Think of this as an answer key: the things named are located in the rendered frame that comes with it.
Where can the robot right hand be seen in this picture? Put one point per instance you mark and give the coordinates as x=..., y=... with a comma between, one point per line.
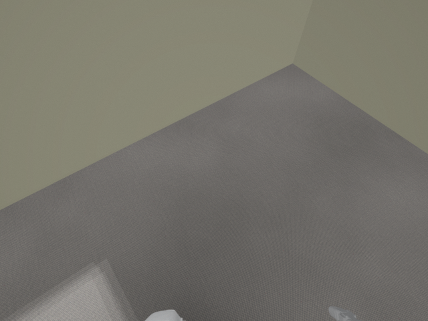
x=342, y=315

